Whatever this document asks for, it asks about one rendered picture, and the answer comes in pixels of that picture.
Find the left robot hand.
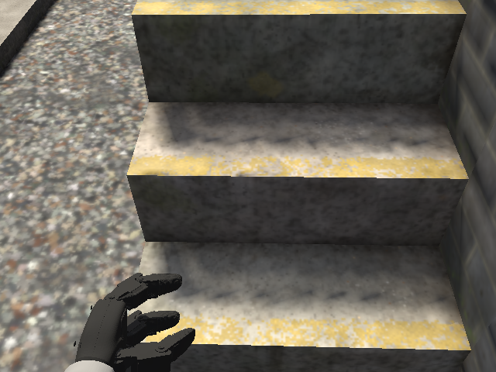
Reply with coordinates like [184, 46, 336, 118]
[74, 273, 195, 372]

